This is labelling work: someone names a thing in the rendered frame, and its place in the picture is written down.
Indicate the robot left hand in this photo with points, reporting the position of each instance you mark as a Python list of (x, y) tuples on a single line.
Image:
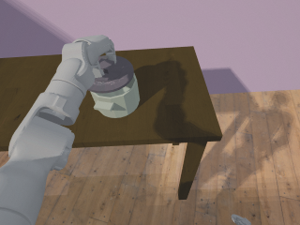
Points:
[(104, 45)]

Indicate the table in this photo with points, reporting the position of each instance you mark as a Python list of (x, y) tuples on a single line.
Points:
[(175, 105)]

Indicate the pot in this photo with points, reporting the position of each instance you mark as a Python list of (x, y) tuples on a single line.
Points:
[(119, 103)]

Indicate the robot left forearm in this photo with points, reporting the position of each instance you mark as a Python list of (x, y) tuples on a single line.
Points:
[(64, 95)]

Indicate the robot right hand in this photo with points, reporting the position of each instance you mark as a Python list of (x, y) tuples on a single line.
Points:
[(240, 220)]

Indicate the robot left upper arm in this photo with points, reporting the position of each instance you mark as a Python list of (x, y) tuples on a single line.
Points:
[(43, 147)]

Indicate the lid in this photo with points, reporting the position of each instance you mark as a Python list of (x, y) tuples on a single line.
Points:
[(120, 76)]

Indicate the knob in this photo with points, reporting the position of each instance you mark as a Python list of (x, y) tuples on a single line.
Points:
[(106, 65)]

